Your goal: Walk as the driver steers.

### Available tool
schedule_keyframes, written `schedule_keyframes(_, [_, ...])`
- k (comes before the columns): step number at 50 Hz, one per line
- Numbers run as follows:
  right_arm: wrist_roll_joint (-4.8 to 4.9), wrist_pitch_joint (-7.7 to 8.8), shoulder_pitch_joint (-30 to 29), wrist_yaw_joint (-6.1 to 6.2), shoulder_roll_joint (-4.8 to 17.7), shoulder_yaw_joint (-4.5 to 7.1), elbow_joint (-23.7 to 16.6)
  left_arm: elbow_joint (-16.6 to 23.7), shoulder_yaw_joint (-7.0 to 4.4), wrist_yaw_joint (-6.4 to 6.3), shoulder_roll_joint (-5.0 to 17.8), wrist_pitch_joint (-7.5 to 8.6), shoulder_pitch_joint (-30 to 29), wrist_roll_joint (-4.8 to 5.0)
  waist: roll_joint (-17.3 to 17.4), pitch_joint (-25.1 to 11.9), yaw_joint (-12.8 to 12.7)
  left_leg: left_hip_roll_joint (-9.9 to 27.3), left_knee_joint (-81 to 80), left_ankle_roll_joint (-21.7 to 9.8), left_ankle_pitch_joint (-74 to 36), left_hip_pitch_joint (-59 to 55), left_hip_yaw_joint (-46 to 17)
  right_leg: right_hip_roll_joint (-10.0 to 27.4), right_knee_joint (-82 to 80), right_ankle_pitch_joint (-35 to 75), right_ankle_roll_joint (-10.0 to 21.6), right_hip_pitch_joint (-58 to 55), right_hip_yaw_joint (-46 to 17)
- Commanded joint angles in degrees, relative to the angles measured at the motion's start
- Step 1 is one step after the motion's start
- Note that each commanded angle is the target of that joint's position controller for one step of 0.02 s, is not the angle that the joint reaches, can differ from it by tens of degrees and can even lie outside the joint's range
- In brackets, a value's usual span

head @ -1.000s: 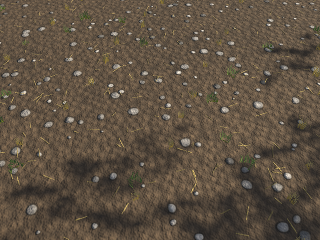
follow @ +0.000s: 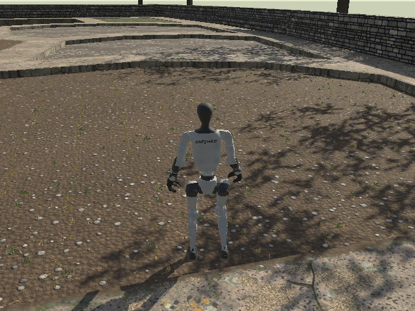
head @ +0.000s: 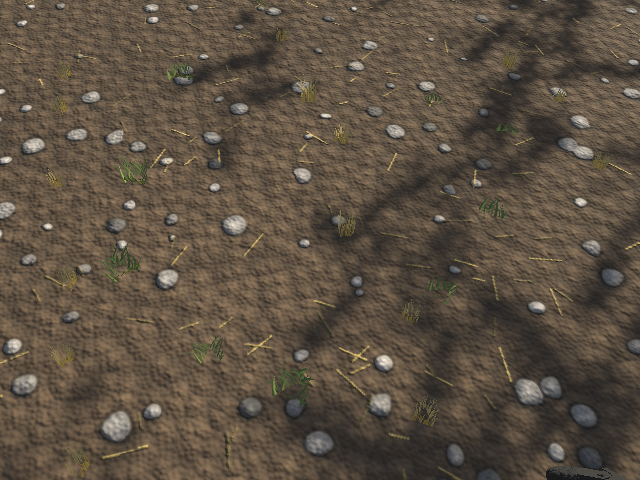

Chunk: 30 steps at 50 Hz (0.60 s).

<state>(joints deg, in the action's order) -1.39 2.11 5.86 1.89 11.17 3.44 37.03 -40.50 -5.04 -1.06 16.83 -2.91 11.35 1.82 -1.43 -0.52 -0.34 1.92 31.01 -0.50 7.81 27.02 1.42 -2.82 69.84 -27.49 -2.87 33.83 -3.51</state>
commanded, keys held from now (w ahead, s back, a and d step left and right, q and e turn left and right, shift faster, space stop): e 0.22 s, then no key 0.72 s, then w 0.06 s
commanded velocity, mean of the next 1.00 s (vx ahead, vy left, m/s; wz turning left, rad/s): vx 0.03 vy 0.00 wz -0.27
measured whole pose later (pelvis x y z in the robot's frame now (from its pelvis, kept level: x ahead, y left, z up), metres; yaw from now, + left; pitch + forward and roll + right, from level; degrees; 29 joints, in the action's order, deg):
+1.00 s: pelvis +0.04 -0.01 +0.00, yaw -14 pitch -1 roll +0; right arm -0.6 0.6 11.6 0.4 12.3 2.4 42.3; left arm -43.7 -3.6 -0.2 12.0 -1.3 10.7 -0.2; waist 0.1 0.7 0.4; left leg 0.9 33.4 0.7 19.3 13.6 -0.4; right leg -2.4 33.6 -17.5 1.2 15.6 -3.1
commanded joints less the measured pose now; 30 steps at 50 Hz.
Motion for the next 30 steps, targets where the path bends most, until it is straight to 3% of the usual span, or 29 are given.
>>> schedule_keyframes(1, [-0.36, -0.37, -2.9, 0.05, 10.6, 3.09, -3.8, 3.3, -0.22, 0.08, 0.7, -0.51, 2.9, -0.04, 10.3, -5.3, -1.5, 11.6, -13.6, -10.4, -9.5, -5.7, -7.4, 2.1, -7.0, 4.5, -0.5, -2.2, 4.0])
schedule_keyframes(4, [0.78, -0.25, -2.3, 0.23, 11.4, 3.38, -2.7, 4.3, 0.17, 0.63, 1.1, -0.14, -0.1, -0.91, 10.3, -8.6, -0.1, 14.6, -13.3, -11.3, -11.3, -9.5, -6.0, 3.8, -17.0, 8.9, 0.7, -5.7, 3.8])
schedule_keyframes(7, [1.8, -0.91, -1.7, 0.45, 12.9, 3.81, -1.7, 5.5, -0.42, 1.22, 2.8, -0.45, -2.0, -0.76, 11.7, -9.4, 0.4, 16.9, -13.2, -10.3, -4.4, -11.4, -5.7, 4.0, -23.9, 9.5, 2.4, -9.4, 4.7])
schedule_keyframes(9, [2.42, -1.47, -1.9, 0.46, 13.2, 3.89, -1.2, 5.4, -0.88, 1.47, 3.0, -0.63, -0.6, -1.0, 11.4, -8.9, -0.5, 16.6, -11.1, -8.1, 1.1, -10.9, -3.9, 2.7, -31.8, 12.3, 4.4, -13.9, 6.8])
schedule_keyframes(11, [2.28, -2.23, -0.3, 0.38, 11.3, 3.43, -0.1, 4.1, -1.79, 1.22, 3.8, -0.69, 3.1, -1.31, 8.7, -7.9, -1.4, 14.0, -4.4, -3.6, 6.7, -6.5, -0.2, 1.0, -39.8, 14.8, 7.4, -21.8, 6.6])
schedule_keyframes(12, [1.41, -2.54, 0.8, -0.11, 8.1, 2.52, -0.5, 4.7, -2.86, 0.49, 8.3, -0.39, 3.9, -1.68, -4.0, -5.4, -0.4, 8.1, 10.6, 1.7, 13.5, 3.9, 6.1, 11.2, -48.9, 21.4, 11.7, -27.6, -9.6])
schedule_keyframes(13, [1.05, -2.2, -2.5, -0.14, 7.5, 1.92, -4.3, 5.8, -3.63, 0.24, 13.8, -0.14, 3.5, -2.86, -17.2, -3.3, -0.6, 0.0, 23.8, 4.4, 27.2, 17.9, 4.9, 23.2, -52.8, 28.4, 21.4, -28.4, -27.4])
schedule_keyframes(14, [1.33, -1.84, -5.6, 0.01, 10.3, 2.68, -4.2, 6.7, -2.76, 0.43, 11.3, 1.2, 3.6, -4.42, -10.8, -5.6, -3.5, 0.7, 32.9, 3.7, 27.1, 18.0, -3.1, 23.7, -53.4, 27.1, 23.8, -26.1, -27.2])
schedule_keyframes(15, [1.69, -2.11, -3.8, 0.05, 11.5, 3.23, -3.2, 6.6, -1.73, 0.46, 8.9, 2.16, 0.8, -4.12, -7.8, -5.5, -1.1, 1.4, 36.0, 3.0, 22.3, 17.7, -4.8, 21.1, -52.0, 27.8, 21.1, -25.4, -22.0])
schedule_keyframes(16, [1.23, -2.42, -1.4, 0.38, 11.3, 3.44, -1.4, 6.8, -1.09, 0.38, 6.7, 2.53, -2.5, -2.71, -4.5, -5.8, 0.6, 2.1, 36.0, 3.1, 18.0, 16.3, -5.3, 17.9, -50.9, 27.7, 17.8, -24.9, -17.7])
schedule_keyframes(17, [0.66, -2.74, 0.0, 0.63, 11.3, 3.48, -0.6, 6.9, -0.32, 0.22, 4.5, 2.62, -5.2, -1.62, -4.3, -6.0, 1.5, 2.7, 34.9, 3.5, 14.3, 14.9, -5.5, 16.0, -50.4, 28.8, 15.7, -24.4, -14.7])
schedule_keyframes(19, [0.7, -2.85, 1.5, 0.21, 10.1, 3.22, 0.1, 6.6, 0.7, -0.17, 2.6, 2.61, -6.3, -1.94, -4.5, -6.8, 2.5, 2.1, 35.1, 4.3, 9.8, 9.1, -4.8, 13.8, -49.8, 35.3, 15.1, -22.0, -10.8])
schedule_keyframes(23, [1.2, -2.71, -0.6, -0.52, 7.4, 1.85, -0.4, 5.0, 0.78, -0.54, 2.6, 2.76, -4.4, -2.41, -4.8, -6.6, 0.8, 2.4, 20.3, 4.5, 9.0, 3.7, -4.6, 12.8, -48.7, 37.8, 14.9, -25.1, -8.8])
schedule_keyframes(26, [1.67, -2.71, -1.0, -0.91, 8.3, 1.92, -0.6, 4.5, 0.68, -0.1, 3.2, 2.48, -3.7, -2.87, -6.0, -5.9, -0.2, 1.9, 12.9, 4.1, 14.2, -2.0, -3.4, 13.8, -48.1, 36.5, 16.0, -24.5, -10.6])
schedule_keyframes(28, [1.88, -2.58, -0.4, -1.12, 8.3, 1.82, -0.2, 4.1, 1.04, 0.28, 2.4, 2.41, -3.9, -2.68, -5.9, -4.7, -0.1, 1.4, 6.6, 3.7, 14.4, -5.4, -2.8, 13.6, -47.9, 34.0, 15.8, -23.8, -11.9])
schedule_keyframes(30, [1.21, -2.04, 2.2, -1.56, 7.3, 1.39, 0.9, 3.6, 1.53, 0.42, 1.2, 2.41, -4.7, -2.09, -4.5, -4.4, 2.3, 1.4, -5.9, 2.6, 1.1, -13.3, -2.8, 11.5, -46.8, 31.3, 13.0, -21.9, -11.3])
Keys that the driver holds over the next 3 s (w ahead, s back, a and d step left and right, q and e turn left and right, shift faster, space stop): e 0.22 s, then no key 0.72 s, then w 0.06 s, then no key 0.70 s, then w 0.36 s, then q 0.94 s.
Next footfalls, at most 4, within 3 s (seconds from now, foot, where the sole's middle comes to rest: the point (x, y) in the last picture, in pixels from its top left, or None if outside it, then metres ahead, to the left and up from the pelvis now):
0.24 right None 0.06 -0.13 -0.76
0.62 left None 0.09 0.11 -0.76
2.38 left None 0.40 0.02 -0.76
2.86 right None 0.37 -0.19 -0.76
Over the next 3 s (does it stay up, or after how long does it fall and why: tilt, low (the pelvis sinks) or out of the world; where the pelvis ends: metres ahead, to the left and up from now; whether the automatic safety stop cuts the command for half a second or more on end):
stays up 0.30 -0.09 0.01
